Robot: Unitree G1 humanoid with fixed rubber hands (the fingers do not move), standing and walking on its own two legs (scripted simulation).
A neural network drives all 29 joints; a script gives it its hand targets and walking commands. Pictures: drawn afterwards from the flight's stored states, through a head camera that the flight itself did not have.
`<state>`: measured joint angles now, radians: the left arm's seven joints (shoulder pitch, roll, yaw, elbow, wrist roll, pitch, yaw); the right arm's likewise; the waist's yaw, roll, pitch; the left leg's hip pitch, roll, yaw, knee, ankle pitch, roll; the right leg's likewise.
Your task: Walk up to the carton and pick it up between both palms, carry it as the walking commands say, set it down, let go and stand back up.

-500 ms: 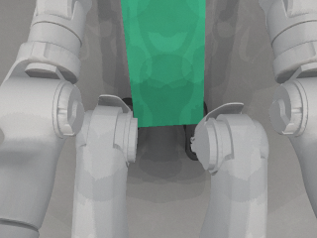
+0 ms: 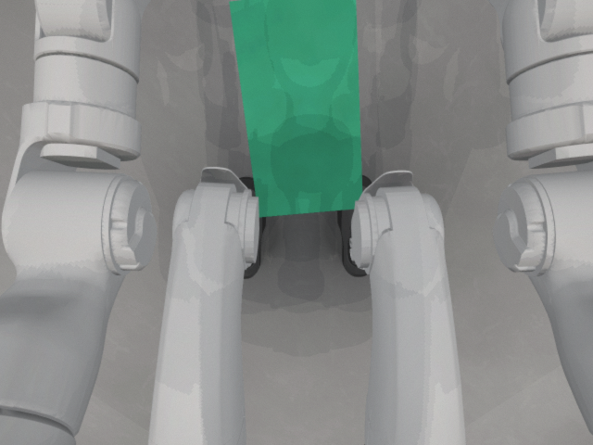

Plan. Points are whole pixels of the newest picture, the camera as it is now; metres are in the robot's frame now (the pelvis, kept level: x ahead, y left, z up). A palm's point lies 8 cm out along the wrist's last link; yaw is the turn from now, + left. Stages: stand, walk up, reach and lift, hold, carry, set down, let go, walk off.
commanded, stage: set down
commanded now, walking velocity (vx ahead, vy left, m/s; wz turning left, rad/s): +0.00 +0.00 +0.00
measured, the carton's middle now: (301, 110) +0.39 +0.01 -0.38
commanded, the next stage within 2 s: let go in 0.74 s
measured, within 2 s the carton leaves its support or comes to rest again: neither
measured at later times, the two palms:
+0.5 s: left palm out of the picture +0.57 +0.16 +0.01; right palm out of the picture +0.56 -0.16 +0.01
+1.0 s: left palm out of the picture +0.52 +0.19 +0.08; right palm out of the picture +0.52 -0.17 +0.08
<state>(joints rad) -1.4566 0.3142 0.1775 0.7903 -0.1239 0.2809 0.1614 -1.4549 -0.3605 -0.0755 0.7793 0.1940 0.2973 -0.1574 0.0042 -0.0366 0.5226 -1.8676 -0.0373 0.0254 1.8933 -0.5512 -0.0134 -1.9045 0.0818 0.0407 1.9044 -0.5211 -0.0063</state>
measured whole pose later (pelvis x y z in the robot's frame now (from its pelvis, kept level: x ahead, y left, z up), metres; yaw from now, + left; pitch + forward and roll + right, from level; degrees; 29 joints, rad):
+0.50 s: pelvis +0.01 +0.01 +0.13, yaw -1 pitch +27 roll +2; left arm -1.39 0.29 0.19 0.67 -0.12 0.38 0.16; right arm -1.38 -0.35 -0.08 0.67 0.16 0.38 -0.16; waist 0.02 -0.03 0.52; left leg -1.47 -0.04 0.03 1.43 -0.43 0.00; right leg -1.50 0.08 0.08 1.44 -0.41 0.00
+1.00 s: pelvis +0.05 +0.01 +0.21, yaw -2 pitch +29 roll +2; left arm -0.96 0.23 0.22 0.65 -0.02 0.25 0.06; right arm -0.99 -0.18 -0.17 0.62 -0.05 0.29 -0.12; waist 0.02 -0.03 0.31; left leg -1.22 -0.03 0.02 1.04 -0.33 0.00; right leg -1.25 0.07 0.09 1.05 -0.31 0.01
